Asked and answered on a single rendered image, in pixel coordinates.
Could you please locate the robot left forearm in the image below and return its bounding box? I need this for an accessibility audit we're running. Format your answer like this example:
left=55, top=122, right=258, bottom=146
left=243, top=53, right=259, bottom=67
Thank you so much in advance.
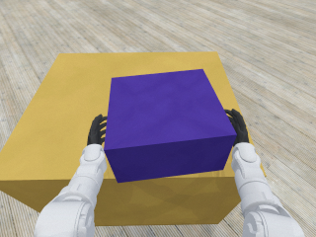
left=34, top=144, right=108, bottom=237

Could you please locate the carton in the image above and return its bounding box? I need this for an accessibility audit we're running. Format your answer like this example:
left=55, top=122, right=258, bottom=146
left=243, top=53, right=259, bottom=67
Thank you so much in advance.
left=104, top=69, right=237, bottom=183

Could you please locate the robot left upper arm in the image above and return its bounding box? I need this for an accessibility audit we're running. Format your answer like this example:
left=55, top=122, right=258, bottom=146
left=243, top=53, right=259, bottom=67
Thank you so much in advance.
left=35, top=200, right=95, bottom=237

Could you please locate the pedestal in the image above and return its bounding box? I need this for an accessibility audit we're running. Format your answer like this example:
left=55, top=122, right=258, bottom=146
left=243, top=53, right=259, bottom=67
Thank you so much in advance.
left=0, top=51, right=267, bottom=226

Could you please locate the robot left hand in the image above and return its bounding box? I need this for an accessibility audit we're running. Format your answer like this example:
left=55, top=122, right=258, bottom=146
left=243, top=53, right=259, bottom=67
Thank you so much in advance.
left=87, top=114, right=108, bottom=146

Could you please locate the robot right hand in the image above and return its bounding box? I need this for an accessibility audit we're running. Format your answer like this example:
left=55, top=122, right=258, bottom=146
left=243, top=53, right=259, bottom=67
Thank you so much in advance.
left=224, top=109, right=250, bottom=147

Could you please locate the robot right forearm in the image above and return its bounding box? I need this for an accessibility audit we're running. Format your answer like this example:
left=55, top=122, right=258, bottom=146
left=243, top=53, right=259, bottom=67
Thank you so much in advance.
left=231, top=142, right=305, bottom=237

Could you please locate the robot right upper arm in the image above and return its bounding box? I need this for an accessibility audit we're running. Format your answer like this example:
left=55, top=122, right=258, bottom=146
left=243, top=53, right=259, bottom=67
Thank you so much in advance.
left=242, top=210, right=304, bottom=237

